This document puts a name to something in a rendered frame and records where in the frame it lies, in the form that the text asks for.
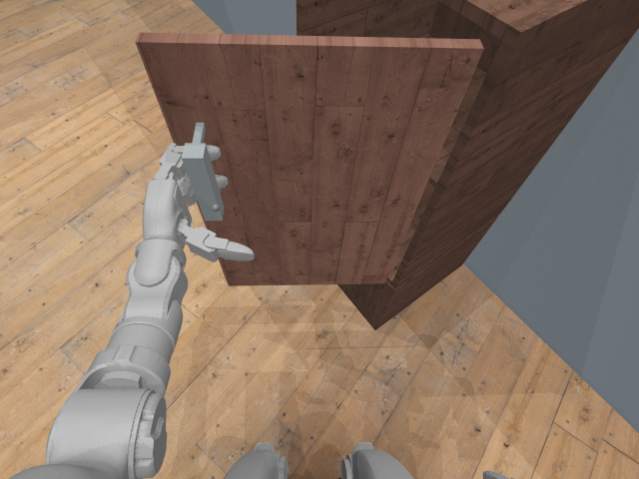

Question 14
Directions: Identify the left robot shin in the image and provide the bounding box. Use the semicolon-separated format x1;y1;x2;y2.
254;443;277;454

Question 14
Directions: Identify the handle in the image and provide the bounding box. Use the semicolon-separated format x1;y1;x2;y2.
182;123;224;221

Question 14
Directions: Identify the robot left thigh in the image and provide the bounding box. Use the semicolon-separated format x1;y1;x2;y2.
224;450;288;479

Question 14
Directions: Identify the left robot hand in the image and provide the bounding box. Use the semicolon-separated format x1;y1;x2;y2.
143;143;255;262

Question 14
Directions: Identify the robot left upper arm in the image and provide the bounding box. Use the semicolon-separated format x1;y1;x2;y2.
9;388;167;479

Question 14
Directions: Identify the left robot forearm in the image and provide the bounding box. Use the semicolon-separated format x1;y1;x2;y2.
46;239;188;465

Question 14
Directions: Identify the cupboard door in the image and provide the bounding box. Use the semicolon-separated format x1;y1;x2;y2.
136;32;484;286

